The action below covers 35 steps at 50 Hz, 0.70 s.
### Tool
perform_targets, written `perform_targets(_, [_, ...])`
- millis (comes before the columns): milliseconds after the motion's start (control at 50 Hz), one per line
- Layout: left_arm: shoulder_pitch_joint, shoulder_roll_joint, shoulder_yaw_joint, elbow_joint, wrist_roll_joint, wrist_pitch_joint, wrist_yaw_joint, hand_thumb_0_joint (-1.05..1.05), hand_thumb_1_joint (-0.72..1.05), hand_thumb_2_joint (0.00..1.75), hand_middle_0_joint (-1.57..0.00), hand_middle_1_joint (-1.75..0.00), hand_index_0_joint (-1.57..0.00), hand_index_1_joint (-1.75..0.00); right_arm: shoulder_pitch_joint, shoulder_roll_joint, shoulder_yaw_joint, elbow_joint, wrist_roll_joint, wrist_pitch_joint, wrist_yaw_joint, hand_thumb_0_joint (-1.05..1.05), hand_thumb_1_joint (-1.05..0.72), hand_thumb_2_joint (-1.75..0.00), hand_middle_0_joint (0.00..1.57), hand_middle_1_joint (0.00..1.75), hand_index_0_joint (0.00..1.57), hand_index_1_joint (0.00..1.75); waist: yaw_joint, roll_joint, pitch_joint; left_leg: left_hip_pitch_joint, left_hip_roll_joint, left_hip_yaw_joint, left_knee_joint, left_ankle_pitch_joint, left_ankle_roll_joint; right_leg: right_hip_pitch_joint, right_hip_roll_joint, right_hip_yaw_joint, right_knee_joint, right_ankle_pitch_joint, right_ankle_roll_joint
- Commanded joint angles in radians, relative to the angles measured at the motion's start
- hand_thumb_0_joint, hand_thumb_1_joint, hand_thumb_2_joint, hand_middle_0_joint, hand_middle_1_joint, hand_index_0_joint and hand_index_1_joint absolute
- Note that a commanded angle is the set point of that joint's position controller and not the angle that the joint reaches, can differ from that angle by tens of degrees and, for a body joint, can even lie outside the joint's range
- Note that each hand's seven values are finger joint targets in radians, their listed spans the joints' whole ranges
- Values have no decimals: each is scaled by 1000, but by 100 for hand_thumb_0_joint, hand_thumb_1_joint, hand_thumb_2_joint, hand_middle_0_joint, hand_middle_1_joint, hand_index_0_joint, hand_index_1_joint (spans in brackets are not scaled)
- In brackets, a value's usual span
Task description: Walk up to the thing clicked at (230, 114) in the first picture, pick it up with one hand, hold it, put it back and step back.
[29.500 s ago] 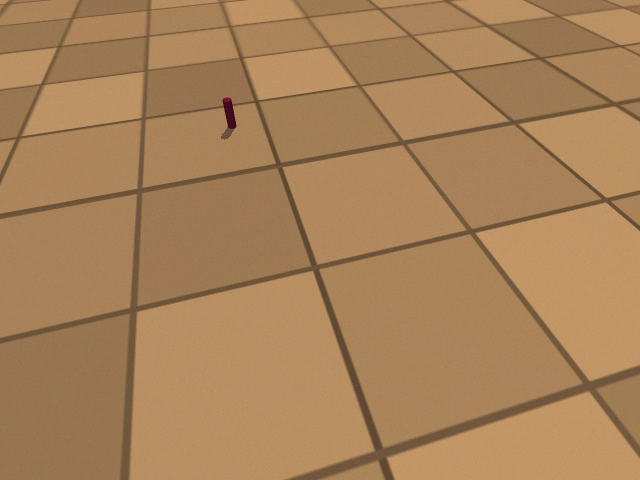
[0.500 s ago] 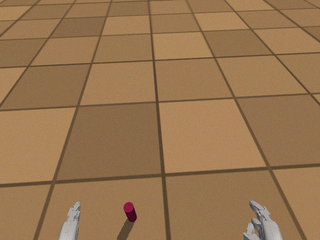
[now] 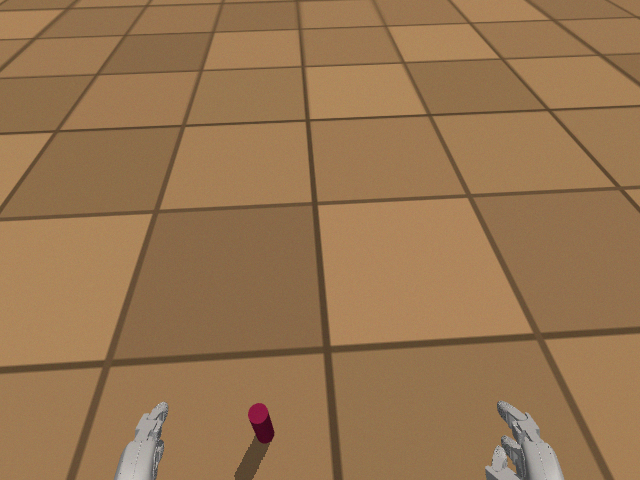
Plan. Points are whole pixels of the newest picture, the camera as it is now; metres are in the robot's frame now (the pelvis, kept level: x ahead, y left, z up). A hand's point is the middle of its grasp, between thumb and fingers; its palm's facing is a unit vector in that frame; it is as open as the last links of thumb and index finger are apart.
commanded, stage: stand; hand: left
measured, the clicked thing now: (262, 424) +0.40 +0.18 -0.64
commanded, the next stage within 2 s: none
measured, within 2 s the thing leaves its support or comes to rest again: neither
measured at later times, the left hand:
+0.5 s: hand out of the picture +0.09 +0.25 -0.11, palm faces +0.00 -0.93 -0.36, open 7.6 cm
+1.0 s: hand out of the picture +0.02 +0.26 -0.11, palm faces +0.01 -0.93 -0.36, open 7.4 cm
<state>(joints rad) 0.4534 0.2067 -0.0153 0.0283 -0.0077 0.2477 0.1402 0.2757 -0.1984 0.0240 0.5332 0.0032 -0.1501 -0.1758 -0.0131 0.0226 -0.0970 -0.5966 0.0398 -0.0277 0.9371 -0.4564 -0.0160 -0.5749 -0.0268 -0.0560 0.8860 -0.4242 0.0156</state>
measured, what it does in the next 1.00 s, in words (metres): rises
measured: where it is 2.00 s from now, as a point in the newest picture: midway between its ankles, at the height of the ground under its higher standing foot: outside the picture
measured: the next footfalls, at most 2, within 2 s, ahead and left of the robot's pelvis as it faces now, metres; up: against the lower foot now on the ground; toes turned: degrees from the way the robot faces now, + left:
none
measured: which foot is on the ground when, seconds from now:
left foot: down 0.00-1.00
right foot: down 0.00-1.00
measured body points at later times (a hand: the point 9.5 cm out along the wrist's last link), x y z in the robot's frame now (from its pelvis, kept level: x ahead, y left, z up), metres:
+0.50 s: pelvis +0.00 +0.00 +0.03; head +0.01 +0.01 +0.48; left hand +0.08 +0.30 -0.09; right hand +0.10 -0.29 -0.09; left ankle +0.01 +0.13 -0.69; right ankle +0.01 -0.13 -0.69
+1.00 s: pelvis -0.02 +0.01 +0.05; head -0.03 +0.00 +0.50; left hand +0.02 +0.30 -0.08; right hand +0.06 -0.28 -0.09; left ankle +0.01 +0.13 -0.69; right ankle +0.01 -0.13 -0.69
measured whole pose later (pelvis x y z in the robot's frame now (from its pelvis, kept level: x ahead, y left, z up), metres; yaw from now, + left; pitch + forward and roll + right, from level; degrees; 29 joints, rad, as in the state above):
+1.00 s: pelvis -0.02 +0.01 +0.05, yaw +1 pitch -5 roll +0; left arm 0.17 0.33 -0.01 1.13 0.03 -0.01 0.02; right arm 0.15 -0.31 -0.02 1.12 -0.03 0.00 0.00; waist 0.02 0.01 0.05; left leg -0.14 -0.01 -0.01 0.39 -0.17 0.00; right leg -0.14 -0.07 -0.06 0.40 -0.18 0.03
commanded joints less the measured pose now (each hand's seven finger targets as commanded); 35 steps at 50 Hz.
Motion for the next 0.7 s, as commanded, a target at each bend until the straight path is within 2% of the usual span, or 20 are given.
perform_targets(0, [-32, 86, 55, -177, 10, -51, 8, 0, 12, 75, -20, -30, -20, -30, -65, -126, -49, -166, 2, -56, -15, 0, -90, -90, 20, 30, 20, 30, -7, 1, -94, 52, -28, 18, -168, 159, 18, 64, 39, -20, -139, 136, -22])
perform_targets(20, [-26, 92, 59, -185, 9, -54, 7, 0, 20, 83, -20, -30, -20, -30, -62, -123, -48, -165, 1, -54, -15, 0, -90, -90, 20, 30, 20, 30, -1, 14, -109, 51, -32, 24, -161, 176, 18, 75, 35, -16, -140, 154, -22])
perform_targets(40, [-40, 90, 56, -179, 9, -52, 8, 0, 28, 90, -20, -30, -20, -30, -58, -127, -50, -160, 1, -53, -16, 0, -90, -90, 20, 30, 20, 30, -9, 12, -94, 54, -30, 25, -161, 173, 18, 66, 36, -16, -139, 152, -21])
perform_targets(100, [-41, 100, 69, -182, 9, -56, 7, 0, 52, 90, -20, -30, -20, -30, -64, -123, -49, -163, 0, -52, -19, 0, -90, -90, 20, 30, 20, 30, -8, -16, -100, 45, -35, 30, -149, 167, 23, 70, 32, -9, -156, 152, -16])
perform_targets(120, [-39, 92, 58, -175, 10, -53, 7, 0, 60, 90, -20, -30, -20, -30, -66, -125, -48, -164, 1, -54, -18, 0, -90, -90, 20, 30, 20, 30, -13, -6, -77, 45, -34, 31, -158, 143, 22, 55, 32, -9, -156, 128, -17])
perform_targets(140, [-190, 238, 105, 176, 105, -162, -43, 0, 68, 90, -20, -30, -20, -30, -105, -262, -91, 33, -114, 29, 41, 0, -90, -90, 20, 30, 20, 30, 18, -98, 56, 57, -12, -27, -178, 248, 43, 184, -69, 85, -198, 140, -82])
perform_targets(160, [-165, 244, 112, 253, 112, -202, -70, 0, 76, 90, -20, -30, -20, -30, -74, -253, -93, 81, -120, 56, 76, 0, -90, -90, 20, 30, 20, 30, 24, -101, -22, 106, 4, -13, -177, 252, 72, 209, -90, 125, -186, 202, -105])
perform_targets(200, [-167, 262, 99, 328, 86, -247, -96, 0, 90, 90, -20, -30, -20, -30, -95, -254, -100, 94, -93, 75, 109, 0, -90, -90, 20, 30, 20, 30, 24, -33, -13, 161, -2, -48, -212, 249, 87, 193, -80, 128, -193, 201, -107])
perform_targets(260, [-218, 256, 91, 446, 60, -264, -112, 0, 90, 90, -20, -30, -20, -30, -99, -249, -101, 137, -61, 77, 147, 0, -90, -90, 20, 30, 20, 30, 31, -25, -16, 211, -1, -49, -265, 231, 77, 202, -79, 114, -224, 177, -84])
perform_targets(300, [-232, 264, 84, 525, 58, -273, -113, 0, 90, 90, -20, -30, -20, -30, -118, -248, -103, 172, -57, 85, 155, 0, -90, -90, 20, 30, 20, 30, 30, -41, 2, 241, -3, -41, -283, 240, 70, 217, -87, 113, -269, 194, -75])
perform_targets(320, [-255, 270, 86, 559, 58, -276, -112, 0, 90, 90, -20, -30, -20, -30, -110, -250, -102, 193, -60, 91, 156, 0, -90, -90, 20, 30, 20, 30, 23, -41, 23, 230, -5, -44, -312, 217, 68, 221, -91, 120, -290, 161, -73])
perform_targets(340, [-262, 271, 85, 588, 54, -282, -112, 0, 90, 90, -20, -30, -20, -30, -113, -258, -104, 211, -59, 93, 156, 0, -90, -90, 20, 30, 20, 30, 23, -15, 9, 267, 1, -46, -317, 263, 70, 245, -86, 110, -285, 221, -68])
perform_targets(420, [-279, 274, 81, 702, 44, -287, -108, 0, 90, 90, -20, -30, -20, -30, -107, -263, -99, 279, -54, 105, 157, 0, -90, -90, 20, 30, 20, 30, 23, 3, 43, 295, 20, -74, -403, 309, 66, 304, -79, 89, -325, 261, -54])
perform_targets(440, [-268, 275, 79, 731, 45, -288, -106, 0, 90, 90, -20, -30, -20, -30, -123, -267, -100, 295, -51, 106, 157, 0, -90, -90, 20, 30, 20, 30, 32, -5, 33, 322, 22, -71, -400, 351, 62, 328, -86, 90, -343, 303, -54])
perform_targets(480, [-274, 282, 75, 782, 43, -286, -104, 0, 90, 90, -20, -30, -20, -30, -118, -270, -96, 330, -46, 114, 155, 0, -90, -90, 20, 30, 20, 30, 28, -17, 52, 329, 23, -69, -433, 348, 55, 357, -95, 95, -384, 310, -53])
perform_targets(500, [-276, 285, 73, 802, 39, -285, -104, 0, 90, 90, -20, -30, -20, -30, -110, -281, -95, 347, -45, 113, 154, 0, -90, -90, 20, 30, 20, 30, 25, -7, 36, 369, 30, -73, -449, 381, 55, 368, -94, 94, -391, 334, -50])
perform_targets(540, [-283, 294, 70, 848, 38, -281, -103, 0, 90, 90, -20, -30, -20, -30, -121, -287, -91, 378, -42, 121, 154, 0, -90, -90, 20, 30, 20, 30, 27, -7, 74, 352, 32, -79, -496, 321, 51, 391, -96, 93, -434, 278, -44])
perform_targets(580, [-298, 297, 66, 883, 37, -278, -104, 0, 90, 90, -20, -30, -20, -30, -121, -297, -89, 407, -39, 125, 153, 0, -90, -90, 20, 30, 20, 30, 25, -6, 94, 358, 39, -87, -537, 302, 50, 400, -92, 87, -465, 242, -40])
perform_targets(660, [-298, 301, 59, 952, 36, -274, -107, 0, 90, 90, -20, -30, -20, -30, -137, -309, -83, 452, -36, 127, 154, 0, -90, -90, 20, 30, 20, 30, 30, 9, 124, 366, 50, -101, -609, 255, 46, 436, -94, 79, -501, 225, -31])
perform_targets(680, [-302, 305, 58, 966, 35, -272, -109, 0, 90, 90, -20, -30, -20, -30, -139, -313, -83, 461, -35, 130, 153, 0, -90, -90, 20, 30, 20, 30, 28, 12, 142, 353, 51, -108, -639, 197, 45, 425, -88, 74, -507, 197, -29])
